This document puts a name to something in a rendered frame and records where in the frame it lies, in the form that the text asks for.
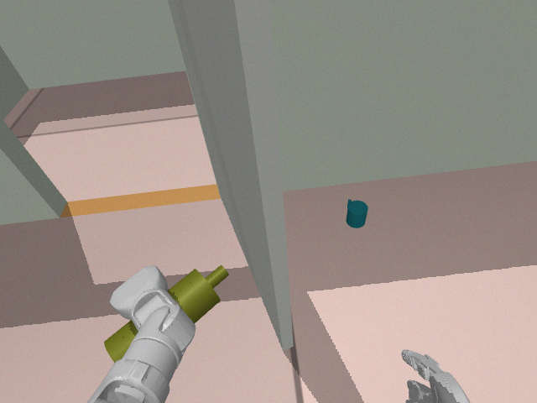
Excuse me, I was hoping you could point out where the left robot arm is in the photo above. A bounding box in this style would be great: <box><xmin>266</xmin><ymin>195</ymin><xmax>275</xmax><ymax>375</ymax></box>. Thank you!
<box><xmin>87</xmin><ymin>288</ymin><xmax>196</xmax><ymax>403</ymax></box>

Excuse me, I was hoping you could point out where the left robot hand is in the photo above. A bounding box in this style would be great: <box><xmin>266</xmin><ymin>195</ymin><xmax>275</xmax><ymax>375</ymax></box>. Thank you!
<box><xmin>110</xmin><ymin>265</ymin><xmax>169</xmax><ymax>320</ymax></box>

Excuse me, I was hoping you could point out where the right robot hand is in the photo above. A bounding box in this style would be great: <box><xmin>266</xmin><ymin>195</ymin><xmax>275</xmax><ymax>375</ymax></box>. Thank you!
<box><xmin>401</xmin><ymin>350</ymin><xmax>470</xmax><ymax>403</ymax></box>

